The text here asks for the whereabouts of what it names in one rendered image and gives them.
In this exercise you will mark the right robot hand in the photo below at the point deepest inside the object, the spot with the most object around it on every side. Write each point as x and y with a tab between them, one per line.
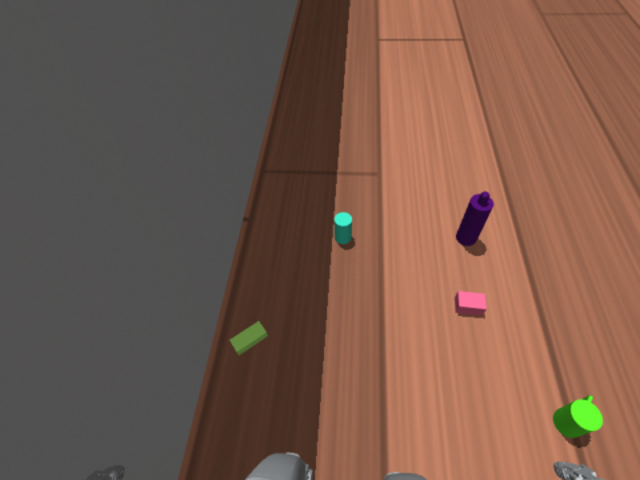
570	471

